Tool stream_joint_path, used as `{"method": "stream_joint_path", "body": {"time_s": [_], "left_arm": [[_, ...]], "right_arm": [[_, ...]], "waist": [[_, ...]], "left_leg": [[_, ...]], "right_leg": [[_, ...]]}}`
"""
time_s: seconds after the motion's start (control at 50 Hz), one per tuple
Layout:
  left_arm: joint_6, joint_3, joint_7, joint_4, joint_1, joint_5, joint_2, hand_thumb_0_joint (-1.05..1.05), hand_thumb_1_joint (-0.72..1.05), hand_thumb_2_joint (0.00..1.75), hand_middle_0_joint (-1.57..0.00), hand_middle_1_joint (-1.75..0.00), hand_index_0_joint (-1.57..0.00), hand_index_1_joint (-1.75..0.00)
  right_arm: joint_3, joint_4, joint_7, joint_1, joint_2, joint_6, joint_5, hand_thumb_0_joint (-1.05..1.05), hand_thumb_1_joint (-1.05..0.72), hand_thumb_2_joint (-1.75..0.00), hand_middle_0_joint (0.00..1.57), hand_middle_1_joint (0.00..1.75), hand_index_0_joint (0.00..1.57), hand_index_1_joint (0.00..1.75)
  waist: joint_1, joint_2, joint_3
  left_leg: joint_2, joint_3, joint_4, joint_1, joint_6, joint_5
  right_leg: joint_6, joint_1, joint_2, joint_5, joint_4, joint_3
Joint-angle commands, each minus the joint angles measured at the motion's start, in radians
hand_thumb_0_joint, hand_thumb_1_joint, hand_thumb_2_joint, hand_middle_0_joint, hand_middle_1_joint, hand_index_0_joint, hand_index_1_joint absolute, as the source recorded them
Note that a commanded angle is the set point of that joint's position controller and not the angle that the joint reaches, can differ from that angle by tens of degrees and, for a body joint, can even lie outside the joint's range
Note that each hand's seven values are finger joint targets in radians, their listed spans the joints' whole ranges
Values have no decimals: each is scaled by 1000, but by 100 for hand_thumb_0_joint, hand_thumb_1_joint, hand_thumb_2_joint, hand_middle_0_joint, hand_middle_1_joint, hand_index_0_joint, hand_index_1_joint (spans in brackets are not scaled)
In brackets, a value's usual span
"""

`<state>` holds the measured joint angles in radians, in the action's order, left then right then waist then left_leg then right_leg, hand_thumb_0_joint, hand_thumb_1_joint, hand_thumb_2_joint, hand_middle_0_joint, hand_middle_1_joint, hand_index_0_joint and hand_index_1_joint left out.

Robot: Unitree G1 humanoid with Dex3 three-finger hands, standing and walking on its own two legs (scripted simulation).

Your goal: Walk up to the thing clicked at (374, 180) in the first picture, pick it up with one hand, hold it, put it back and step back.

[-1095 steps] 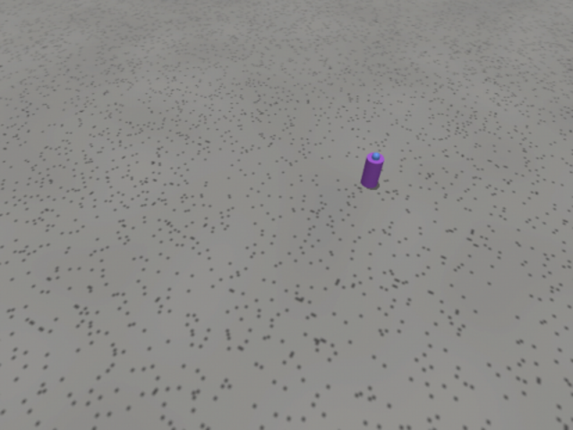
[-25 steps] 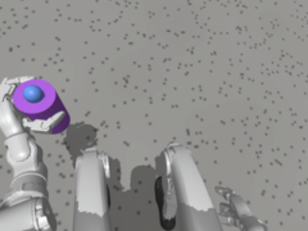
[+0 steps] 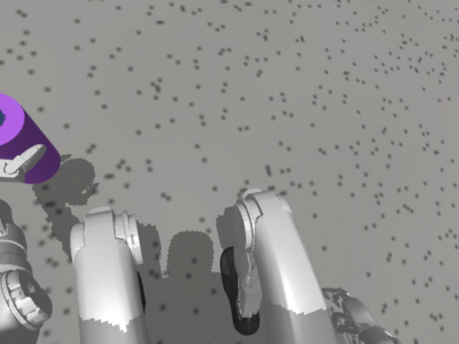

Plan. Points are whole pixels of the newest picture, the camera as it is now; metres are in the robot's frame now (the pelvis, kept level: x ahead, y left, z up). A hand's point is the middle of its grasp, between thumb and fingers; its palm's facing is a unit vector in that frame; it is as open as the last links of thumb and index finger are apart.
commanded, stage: crouch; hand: left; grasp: from the side
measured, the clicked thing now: (11, 140) +0.44 +0.29 -0.10
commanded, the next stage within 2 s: lower in 0.36 s
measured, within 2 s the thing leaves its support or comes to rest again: neither
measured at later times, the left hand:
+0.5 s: hand (10, 146) +0.44 +0.31 -0.12, palm faces +0.38 -0.93 -0.04, open 11.4 cm
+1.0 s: hand (25, 158) +0.44 +0.31 -0.19, palm faces +0.39 -0.92 -0.04, open 11.4 cm
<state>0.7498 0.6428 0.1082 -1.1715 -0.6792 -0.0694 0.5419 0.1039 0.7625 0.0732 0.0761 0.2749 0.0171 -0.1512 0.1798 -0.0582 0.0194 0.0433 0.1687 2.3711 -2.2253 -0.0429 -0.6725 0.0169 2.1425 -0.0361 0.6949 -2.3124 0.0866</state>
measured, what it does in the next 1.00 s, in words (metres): stands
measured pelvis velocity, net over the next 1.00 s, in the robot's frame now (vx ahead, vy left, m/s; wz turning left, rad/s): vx -0.01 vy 0.01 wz -0.09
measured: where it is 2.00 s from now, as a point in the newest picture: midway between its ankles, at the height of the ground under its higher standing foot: (189, 316)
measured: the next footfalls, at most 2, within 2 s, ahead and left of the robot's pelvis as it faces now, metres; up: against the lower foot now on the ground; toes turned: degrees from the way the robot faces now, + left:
none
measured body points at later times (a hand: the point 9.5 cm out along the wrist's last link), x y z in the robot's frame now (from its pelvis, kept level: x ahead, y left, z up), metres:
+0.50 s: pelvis +0.00 +0.01 -0.03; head +0.22 +0.10 +0.34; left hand +0.42 +0.35 -0.12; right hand +0.10 -0.27 -0.13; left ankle +0.09 +0.14 -0.31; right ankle +0.10 -0.12 -0.31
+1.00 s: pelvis -0.01 +0.01 -0.05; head +0.24 +0.14 +0.30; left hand +0.42 +0.36 -0.19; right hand +0.10 -0.27 -0.11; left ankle +0.09 +0.14 -0.31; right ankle +0.10 -0.12 -0.31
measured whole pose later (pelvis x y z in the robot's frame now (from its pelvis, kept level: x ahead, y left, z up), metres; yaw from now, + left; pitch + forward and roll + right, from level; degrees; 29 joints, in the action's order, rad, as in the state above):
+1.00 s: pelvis -0.01 +0.01 -0.05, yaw -5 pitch +19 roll -13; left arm 0.87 0.68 0.08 -1.27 -0.64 -0.07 0.75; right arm 0.33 0.66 0.10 -0.05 0.34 0.03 -0.27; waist 0.23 -0.20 -0.20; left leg 0.02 0.30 2.58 -2.26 -0.04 -0.69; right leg 0.05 2.12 -0.07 0.68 -2.43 0.18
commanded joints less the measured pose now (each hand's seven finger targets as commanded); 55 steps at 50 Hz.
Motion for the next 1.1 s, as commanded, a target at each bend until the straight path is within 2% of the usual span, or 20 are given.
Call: {"method": "stream_joint_path", "body": {"time_s": [0.0, 0.12, 0.16, 0.2, 0.22, 0.28, 0.3, 0.34, 0.4, 0.46, 0.54, 0.6, 0.66, 0.68, 0.78, 0.84, 0.88, 0.92, 0.98, 1.08], "left_arm": [[144, 58, 6, 387, -383, -36, 399, 0, 7, 121, -110, -127, -111, -128], [134, 28, 13, 406, -395, -39, 387, 0, 7, 118, -111, -127, -112, -128], [130, -4, 16, 382, -420, -35, 364, 0, 4, 118, -112, -128, -113, -128], [133, -7, 21, 357, -412, -42, 354, 0, 3, 117, -114, -129, -115, -129], [134, 5, 18, 346, -408, -41, 381, 0, 3, 117, -113, -128, -114, -128], [136, -4, 23, 299, -380, -51, 346, 0, 5, 119, -115, -130, -116, -130], [140, 9, 21, 295, -375, -51, 365, 0, 5, 119, -116, -131, -117, -131], [145, 47, 14, 316, -361, -47, 423, 0, 3, 118, -115, -130, -117, -130], [153, 42, 20, 316, -327, -43, 418, 0, 6, 118, -116, -130, -117, -130], [160, 65, 14, 345, -326, -43, 445, 0, 4, 116, -117, -132, -119, -132], [167, 47, -6, 240, -327, -57, 396, 0, -2, 117, -117, -133, -118, -133], [192, 50, -14, 227, -348, -37, 450, 0, 0, 117, -115, -132, -118, -132], [214, 44, -14, 221, -351, -12, 501, 0, 2, 115, -116, -132, -118, -131], [221, 39, -10, 217, -343, -14, 492, 0, 3, 115, -116, -132, -119, -131], [248, 55, -15, 221, -343, -41, 514, 0, -1, 110, -112, -128, -115, -127], [259, 67, -19, 218, -321, -36, 553, 0, -2, 110, -112, -128, -114, -127], [266, 77, -28, 224, -319, -32, 574, 0, -8, 110, -113, -129, -116, -128], [276, 81, -33, 216, -307, -32, 578, 0, -7, 110, -113, -128, -115, -128], [283, 60, -40, 188, -306, -34, 539, 0, -6, 111, -114, -129, -116, -128], [285, 51, -52, 116, -277, -16, 549, 0, -2, 115, -116, -133, -119, -132]], "right_arm": [[-63, -38, -15, 137, 253, -1, -18, 0, -93, -92, 20, 30, 20, 30], [-49, -33, -14, 136, 270, 5, -30, 0, -94, -92, 20, 30, 20, 30], [-42, -34, -13, 121, 270, 5, -32, 0, -94, -92, 20, 30, 20, 30], [-33, -38, -11, 115, 278, 4, -34, 0, -93, -91, 20, 30, 20, 30], [-30, -38, -11, 114, 280, 5, -34, 0, -93, -91, 20, 30, 20, 30], [-18, -41, -6, 104, 289, 4, -40, 0, -92, -91, 20, 30, 20, 30], [-14, -46, -3, 97, 294, 5, -42, 0, -93, -91, 20, 30, 20, 30], [-8, -68, -3, 87, 306, 8, -42, 0, -92, -91, 20, 30, 20, 30], [-2, -70, 1, 84, 311, 13, -51, 0, -92, -91, 20, 30, 20, 30], [6, -78, 3, 82, 318, 15, -57, 0, -94, -91, 20, 30, 20, 30], [36, -87, 7, 55, 313, 12, -64, 0, -94, -91, 20, 30, 20, 30], [53, -92, 8, 38, 328, 14, -77, 0, -93, -91, 20, 30, 20, 30], [68, -94, 9, 16, 336, 15, -89, 0, -92, -91, 20, 30, 20, 30], [73, -96, 10, 16, 342, 14, -95, 0, -93, -91, 20, 30, 20, 30], [101, -102, 13, -9, 363, 8, -108, 0, -94, -91, 20, 30, 20, 30], [110, -108, 11, -30, 380, 11, -116, 0, -94, -91, 20, 30, 20, 30], [118, -117, 11, -34, 387, 11, -123, 0, -94, -91, 20, 30, 20, 30], [125, -129, 11, -48, 394, 10, -127, 0, -94, -91, 20, 30, 20, 30], [135, -136, 15, -62, 394, 9, -136, 0, -94, -91, 20, 30, 20, 30], [150, -145, 20, -75, 409, 10, -148, 0, -93, -91, 20, 30, 20, 30]], "waist": [[-51, 399, 795], [-23, 445, 760], [0, 426, 695], [12, 403, 674], [-1, 395, 674], [11, 351, 634], [6, 362, 631], [-8, 373, 657], [-7, 407, 671], [-13, 441, 691], [24, 371, 590], [46, 374, 565], [50, 376, 550], [61, 384, 554], [63, 431, 559], [55, 486, 543], [65, 491, 550], [68, 495, 528], [86, 477, 489], [105, 444, 450]], "left_leg": [[-3, -89, -243, 548, 32, 209], [1, -71, -213, 554, 27, 204], [1, -67, -205, 505, 28, 140], [-2, -59, -194, 486, 29, 127], [-3, -64, -186, 470, 30, 118], [-4, -56, -169, 443, 33, 108], [-5, -55, -171, 446, 31, 104], [-4, -46, -172, 469, 28, 137], [-1, -43, -160, 498, 24, 181], [1, -40, -156, 527, 19, 230], [2, -36, -123, 427, 27, 167], [7, -30, -104, 418, 30, 138], [11, -26, -94, 408, 31, 126], [13, -21, -91, 429, 29, 140], [18, -4, -94, 473, 19, 126], [23, 7, -103, 519, 8, 148], [25, 9, -91, 524, 7, 171], [26, 15, -87, 518, 7, 190], [27, 23, -75, 498, 8, 194], [33, 37, -63, 488, 9, 194]], "right_leg": [[-50, -368, -26, -232, 206, 34], [-52, -321, -25, -233, 179, 52], [-53, -280, -27, -188, 178, 62], [-50, -282, -26, -189, 172, 74], [-50, -289, -28, -181, 170, 73], [-45, -283, -28, -175, 165, 85], [-45, -282, -28, -171, 163, 87], [-46, -291, -28, -193, 147, 96], [-48, -296, -30, -225, 130, 97], [-49, -316, -31, -260, 115, 97], [-43, -313, -38, -230, 125, 104], [-39, -320, -40, -215, 125, 112], [-38, -317, -43, -205, 118, 113], [-37, -325, -43, -220, 114, 118], [-41, -310, -47, -205, 94, 138], [-44, -285, -45, -212, 74, 147], [-43, -303, -48, -238, 75, 150], [-43, -305, -48, -255, 66, 156], [-40, -307, -50, -265, 66, 163], [-33, -317, -54, -272, 67, 179]]}}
